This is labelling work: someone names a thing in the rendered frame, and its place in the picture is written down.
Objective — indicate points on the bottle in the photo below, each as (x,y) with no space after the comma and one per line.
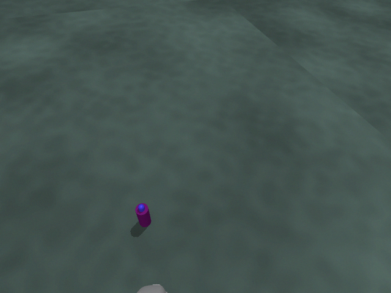
(143,215)

